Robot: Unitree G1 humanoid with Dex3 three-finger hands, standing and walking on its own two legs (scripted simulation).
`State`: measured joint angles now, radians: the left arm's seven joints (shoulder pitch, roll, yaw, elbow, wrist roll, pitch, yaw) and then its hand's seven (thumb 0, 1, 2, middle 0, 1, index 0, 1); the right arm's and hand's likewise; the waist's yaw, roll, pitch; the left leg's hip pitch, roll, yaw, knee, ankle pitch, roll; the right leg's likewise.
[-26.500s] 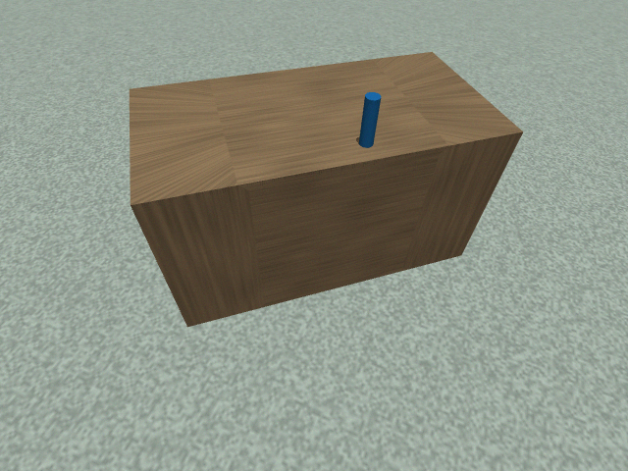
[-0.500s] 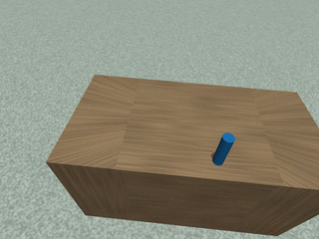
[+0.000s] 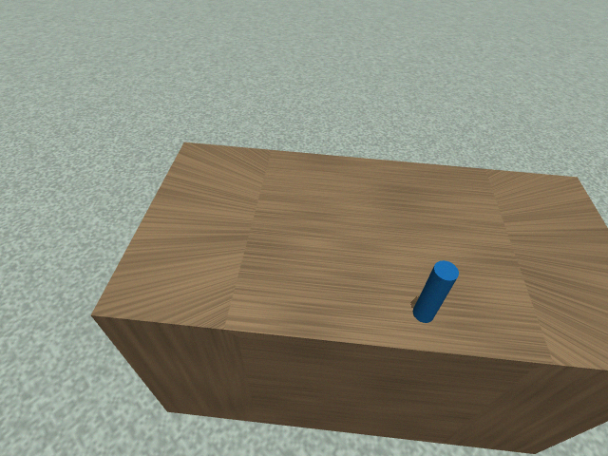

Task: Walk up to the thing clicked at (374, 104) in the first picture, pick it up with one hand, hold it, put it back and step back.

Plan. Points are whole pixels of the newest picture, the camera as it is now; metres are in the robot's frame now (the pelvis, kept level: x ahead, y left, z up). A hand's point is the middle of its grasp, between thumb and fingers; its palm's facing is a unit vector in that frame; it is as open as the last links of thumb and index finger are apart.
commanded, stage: home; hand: right
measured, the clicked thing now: (434, 293) +0.43 -0.22 -0.11
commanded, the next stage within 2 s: stand in 0.58 s
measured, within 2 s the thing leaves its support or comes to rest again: neither
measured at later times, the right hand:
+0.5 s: hand out of the picture +0.07 -0.26 -0.16, palm faces -0.05 +0.94 -0.35, open 17.3 cm
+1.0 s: hand out of the picture +0.08 -0.26 -0.16, palm faces -0.04 +0.94 -0.34, open 12.3 cm
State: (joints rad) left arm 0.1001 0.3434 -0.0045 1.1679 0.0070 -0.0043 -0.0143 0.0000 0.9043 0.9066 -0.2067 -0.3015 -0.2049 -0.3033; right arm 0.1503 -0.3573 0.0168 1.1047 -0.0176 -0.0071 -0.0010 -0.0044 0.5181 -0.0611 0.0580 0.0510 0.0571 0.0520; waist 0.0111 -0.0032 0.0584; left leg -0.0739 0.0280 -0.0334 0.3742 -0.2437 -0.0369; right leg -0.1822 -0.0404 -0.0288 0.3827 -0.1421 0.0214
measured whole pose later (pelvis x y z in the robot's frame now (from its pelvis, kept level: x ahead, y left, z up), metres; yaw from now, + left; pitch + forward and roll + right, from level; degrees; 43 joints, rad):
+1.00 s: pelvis +0.01 +0.00 +0.00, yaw +0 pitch -3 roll +0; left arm 0.09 0.34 0.01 1.15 0.00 -0.01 -0.01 0.00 0.91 0.90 -0.21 -0.30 -0.20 -0.30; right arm 0.14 -0.36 0.01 1.11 -0.02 0.00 0.00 0.00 -0.13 -0.64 0.19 0.26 0.19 0.26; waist 0.01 0.01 0.06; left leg -0.05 0.04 -0.04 0.33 -0.24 -0.04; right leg -0.16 -0.03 -0.03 0.36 -0.14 0.02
